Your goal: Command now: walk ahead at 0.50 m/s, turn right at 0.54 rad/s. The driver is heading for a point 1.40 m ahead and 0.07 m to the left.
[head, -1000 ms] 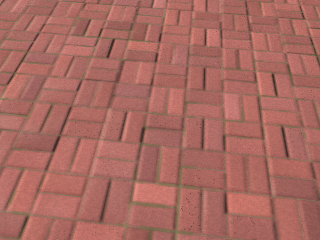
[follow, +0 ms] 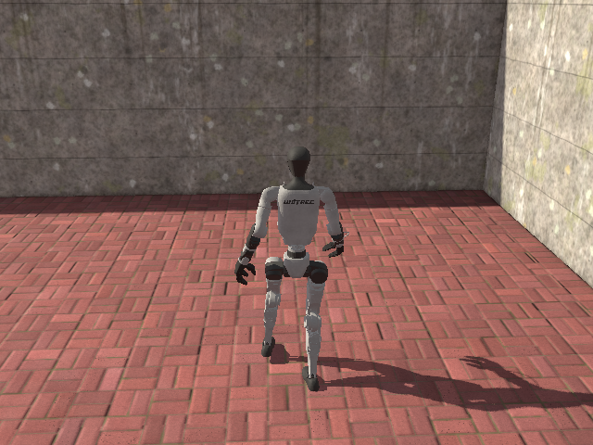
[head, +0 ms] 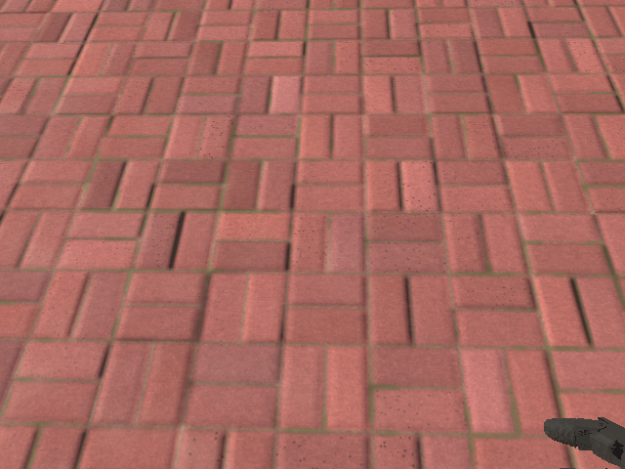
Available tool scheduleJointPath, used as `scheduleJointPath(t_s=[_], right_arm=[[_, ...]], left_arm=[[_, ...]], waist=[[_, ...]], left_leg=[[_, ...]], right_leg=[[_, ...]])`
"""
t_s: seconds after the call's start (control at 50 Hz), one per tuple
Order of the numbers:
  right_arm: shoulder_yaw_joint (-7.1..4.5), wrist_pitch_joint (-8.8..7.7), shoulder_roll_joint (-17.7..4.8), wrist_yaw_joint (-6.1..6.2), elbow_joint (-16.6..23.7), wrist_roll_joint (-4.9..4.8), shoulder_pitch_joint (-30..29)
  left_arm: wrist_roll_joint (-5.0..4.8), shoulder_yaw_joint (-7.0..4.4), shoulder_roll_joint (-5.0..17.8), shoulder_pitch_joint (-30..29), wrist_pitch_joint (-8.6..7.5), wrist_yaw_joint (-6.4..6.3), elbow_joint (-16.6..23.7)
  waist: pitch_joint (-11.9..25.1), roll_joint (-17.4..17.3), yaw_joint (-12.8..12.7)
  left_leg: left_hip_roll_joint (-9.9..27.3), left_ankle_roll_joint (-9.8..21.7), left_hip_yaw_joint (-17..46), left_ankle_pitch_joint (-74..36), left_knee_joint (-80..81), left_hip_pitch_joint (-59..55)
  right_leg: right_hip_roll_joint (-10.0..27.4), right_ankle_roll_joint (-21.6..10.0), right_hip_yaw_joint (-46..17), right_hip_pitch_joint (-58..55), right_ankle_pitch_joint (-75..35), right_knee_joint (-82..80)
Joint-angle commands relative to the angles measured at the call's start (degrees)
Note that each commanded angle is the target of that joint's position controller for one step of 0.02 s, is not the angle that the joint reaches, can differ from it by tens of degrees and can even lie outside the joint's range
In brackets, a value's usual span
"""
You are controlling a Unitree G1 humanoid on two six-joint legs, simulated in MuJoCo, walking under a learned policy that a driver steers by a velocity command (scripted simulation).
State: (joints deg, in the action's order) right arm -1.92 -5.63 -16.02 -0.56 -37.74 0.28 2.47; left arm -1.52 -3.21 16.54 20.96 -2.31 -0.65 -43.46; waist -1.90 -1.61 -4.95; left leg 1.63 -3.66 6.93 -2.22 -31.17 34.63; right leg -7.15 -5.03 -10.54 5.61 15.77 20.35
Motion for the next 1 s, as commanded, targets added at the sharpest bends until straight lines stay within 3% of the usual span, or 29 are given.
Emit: scheduleJointPath(t_s=[0.02, 0.06, 0.08, 0.1, 0.12, 0.14, 0.16, 0.18, 0.2, 0.22, 0.26, 0.3, 0.38, 0.44, 0.48, 0.52, 0.54, 0.56, 0.58, 0.6, 0.62, 0.64, 0.66, 0.7, 0.74, 0.78, 0.88, 0.96, 1.0], right_arm=[[-1.87, -1.65, -5.9, -0.46, 5.1, -0.60, -5.5], [-2.68, -2.12, -7.4, -0.39, 4.2, -0.77, -1.8], [-3.48, -2.36, -8.7, -0.02, 3.0, -0.48, 3.4], [-4.32, -2.51, -11.0, 0.47, 2.1, 0.48, 11.3], [-5.61, -1.75, -15.6, 0.76, 0.7, 1.27, 18.3], [-5.08, -1.21, -12.5, 0.17, -0.3, -0.28, 19.6], [-3.97, -1.00, -8.4, 0.18, -0.1, -0.67, 16.9], [-3.40, -0.61, -6.9, 0.13, 0.0, -0.25, 14.3], [-2.94, -0.41, -5.9, -0.06, -0.6, 0.00, 12.4], [-2.50, -0.50, -4.9, -0.11, -1.0, 0.41, 11.5], [-2.43, -0.82, -4.7, -0.34, -2.0, 0.21, 11.0], [-2.90, -1.11, -6.4, -0.40, -3.1, -0.37, 11.5], [-3.35, -0.45, -8.9, -0.23, -5.0, -1.33, 13.1], [-3.57, 0.44, -10.4, -0.08, -6.9, -1.96, 17.3], [-3.67, 1.04, -10.9, 0.11, -7.7, -2.25, 18.9], [-3.84, 1.71, -11.6, 0.46, -8.2, -2.25, 19.0], [-3.64, 1.91, -11.2, 0.60, -8.3, -2.17, 18.7], [-2.95, 1.83, -9.4, 0.58, -8.1, -1.69, 18.9], [-1.36, 1.56, -5.2, 0.56, -6.1, -0.11, 18.4], [-0.22, 0.77, -1.0, 0.78, -5.2, -1.41, 25.6], [-1.71, 0.67, -7.1, 0.88, -6.1, -2.64, 23.5], [-2.50, 0.79, -9.0, 0.78, -5.1, -3.04, 19.3], [-2.53, 1.09, -8.3, 0.93, -5.1, -2.57, 17.4], [-2.75, 2.22, -6.5, 0.82, -5.0, -1.99, 16.6], [-2.43, 3.40, -4.2, 0.62, -4.5, -2.05, 16.3], [-2.37, 4.03, -3.6, 0.57, -3.2, -1.68, 14.2], [-1.55, 3.68, -2.3, -1.19, -0.5, -1.51, 6.3], [-1.58, 3.93, -3.3, -2.31, 2.6, -1.53, 0.1], [-2.02, 4.11, -4.3, -2.69, 3.9, -1.37, -0.7]], left_arm=[[-0.22, -2.62, 9.2, 1.8, 0.17, -0.71, 2.3], [0.01, -2.86, 9.2, 0.4, 0.56, -0.79, 2.6], [0.15, -2.49, 8.1, -0.7, 0.59, -0.61, 3.1], [0.81, -1.44, 5.3, -1.6, 0.35, -0.26, 4.3], [-0.10, -0.19, 1.5, 5.7, -0.14, -0.23, 5.3], [-0.41, -0.18, 4.4, 7.3, -0.47, -0.30, 5.2], [-0.50, -1.26, 8.5, 3.0, -0.38, -0.23, 4.6], [0.04, -1.38, 8.7, -1.0, -0.21, -0.24, 5.2], [0.66, -1.39, 7.9, -3.9, -0.37, -0.09, 6.0], [0.74, -1.47, 7.0, -4.6, -0.42, 0.17, 6.3], [0.38, -0.95, 4.7, -3.7, -0.31, 0.60, 6.1], [0.91, -0.37, 3.3, -5.9, -0.39, 0.79, 6.9], [1.53, 0.81, 1.8, -13.7, -1.66, 1.53, 8.8], [0.96, 0.77, 2.4, -19.0, -2.49, 2.10, 10.1], [0.67, 0.36, 3.6, -20.8, -2.94, 2.48, 11.0], [0.58, -0.38, 5.2, -18.8, -3.37, 2.55, 10.6], [0.72, -1.14, 6.4, -14.9, -3.46, 2.29, 9.4], [1.21, -2.40, 8.8, -8.2, -3.47, 1.70, 7.7], [2.34, -3.59, 13.3, 1.7, -3.23, 0.93, 6.8], [2.65, -4.03, 15.8, 3.6, -2.30, 1.15, 5.9], [2.00, -2.87, 10.7, 3.0, -2.21, 1.32, 5.8], [1.46, -2.01, 8.0, 0.0, -2.33, 1.29, 5.6], [1.66, -1.48, 6.5, -3.5, -2.51, 1.44, 5.6], [2.29, -0.97, 3.9, -8.0, -3.06, 1.66, 5.0], [2.20, -1.41, 4.1, -9.3, -3.91, 1.56, 4.0], [2.22, -1.98, 5.2, -9.4, -4.35, 1.24, 2.9], [1.87, -2.95, 8.1, -7.9, -3.80, 0.41, 0.7], [0.66, -3.77, 10.2, -5.0, -2.72, 0.24, -1.4], [0.07, -4.21, 11.3, -4.6, -1.91, 0.21, -2.1]], waist=[[1.6, 7.0, 0.8], [2.3, 8.7, 3.2], [5.2, 8.4, 6.1], [12.7, 5.5, 10.0], [21.7, -8.8, 9.0], [21.4, -14.6, 8.6], [12.6, -7.6, 9.6], [6.9, -3.2, 9.2], [2.5, -2.0, 8.3], [1.0, -3.0, 7.0], [0.9, -4.7, 5.5], [0.5, -4.1, 5.4], [-0.2, -2.3, 7.5], [-0.5, -2.3, 9.2], [-0.5, -2.9, 8.9], [0.4, -3.6, 6.7], [2.4, -3.3, 4.1], [7.0, -2.4, 0.9], [16.2, 4.9, -3.1], [22.3, 19.8, -0.1], [17.8, 14.0, -1.4], [10.8, 11.3, -1.0], [7.5, 8.6, 0.6], [3.2, 8.8, 3.6], [1.8, 8.0, 5.0], [0.4, 6.3, 5.4], [-1.6, 4.5, 3.1], [-3.6, 3.8, 1.5], [-3.2, 4.3, 2.1]], left_leg=[[-2.9, 1.1, -1.2, 0.9, 4.2, -7.4], [-2.7, 3.1, -1.6, 5.0, 5.9, -12.3], [-2.0, 5.0, -2.2, 4.1, 8.3, -20.6], [5.1, 8.6, 3.4, 5.4, 5.9, -35.1], [18.4, 17.6, 25.0, 14.0, 6.9, -56.6], [22.6, 19.6, 38.7, 26.2, 11.8, -57.0], [20.0, 17.2, 32.5, 30.9, 13.6, -49.3], [17.2, 15.4, 24.8, 26.6, 14.7, -41.8], [14.8, 15.2, 19.5, 20.6, 16.4, -35.3], [12.9, 14.8, 15.4, 16.3, 17.9, -31.3], [11.0, 15.3, 10.5, 11.2, 20.3, -27.4], [11.2, 16.6, 7.4, 6.6, 22.1, -26.5], [9.1, 16.0, 1.7, 0.6, 22.9, -25.3], [9.2, 15.2, 1.7, 0.4, 21.4, -25.5], [10.5, 14.3, 3.8, 1.4, 19.4, -27.7], [11.4, 12.8, 5.3, 1.0, 16.2, -28.8], [10.0, 11.6, 4.3, -2.8, 12.0, -27.8], [6.7, 9.7, 2.1, -4.6, 3.1, -24.5], [2.4, 7.1, -1.1, 9.4, -14.9, -14.2], [-3.6, 4.5, -4.0, 36.0, -31.5, 3.2], [-0.8, 4.2, 0.4, 35.0, -38.9, 8.4], [1.2, 4.5, 0.0, 29.9, -40.1, 10.9], [3.1, 4.2, -1.0, 25.6, -38.9, 9.0], [5.5, 3.9, -0.9, 20.6, -35.6, 4.7], [6.0, 3.2, -1.3, 18.2, -34.1, 3.0], [6.3, 2.6, -1.0, 14.7, -30.5, 4.6], [5.5, 3.4, -4.1, 1.7, -14.3, 2.5], [4.7, 5.6, -6.6, 3.2, -7.5, 2.8], [3.0, 7.4, -8.7, 8.1, -5.9, 1.3]], right_leg=[[13.7, -5.8, -13.1, 1.4, -13.8, -1.1], [14.3, -4.8, -15.1, 0.1, -17.1, 2.7], [12.1, -3.4, -13.8, 1.3, -20.5, 7.6], [9.3, -1.6, -10.4, 7.0, -17.3, 20.3], [0.9, 2.7, -1.9, 26.0, 3.7, 39.1], [3.4, 3.5, -0.6, 35.2, 18.3, 48.2], [6.2, 3.9, -1.1, 38.1, 13.6, 51.8], [7.9, 4.3, 1.3, 37.3, 9.3, 51.6], [9.1, 4.5, 2.1, 36.8, 6.6, 49.1], [10.6, 4.4, 2.4, 34.8, 4.7, 46.7], [11.5, 4.6, 3.9, 31.7, 3.4, 42.8], [12.3, 5.1, 5.2, 32.2, 0.8, 37.2], [12.4, 5.6, 8.0, 28.7, -11.0, 21.8], [10.0, 6.3, 9.0, 24.1, -15.8, 14.2], [9.3, 5.6, 8.3, 22.4, -14.9, 10.9], [8.7, 4.4, 8.3, 17.3, -12.8, 7.7], [8.1, 3.3, 9.1, 10.5, -12.4, 5.6], [9.6, 1.6, 8.3, -0.5, -12.3, 5.5], [21.4, -2.2, -3.1, -16.5, -13.1, 7.4], [32.4, -9.5, -25.4, -27.7, 0.2, 1.2], [30.6, -9.0, -27.3, -23.4, 8.3, -2.0], [28.7, -7.2, -18.6, -17.7, 7.1, -2.8], [26.2, -6.1, -12.6, -11.5, 1.8, -4.4], [23.0, -5.3, -3.9, -2.7, -6.6, -8.2], [22.9, -6.0, 1.1, 0.9, -12.4, -10.9], [23.2, -6.5, 5.1, 1.5, -16.0, -12.5], [21.9, -5.0, 15.0, 0.3, -18.7, -13.6], [23.8, -3.4, 18.3, -5.6, -19.2, -12.1], [24.5, -2.3, 19.8, -8.9, -27.5, -8.2]])
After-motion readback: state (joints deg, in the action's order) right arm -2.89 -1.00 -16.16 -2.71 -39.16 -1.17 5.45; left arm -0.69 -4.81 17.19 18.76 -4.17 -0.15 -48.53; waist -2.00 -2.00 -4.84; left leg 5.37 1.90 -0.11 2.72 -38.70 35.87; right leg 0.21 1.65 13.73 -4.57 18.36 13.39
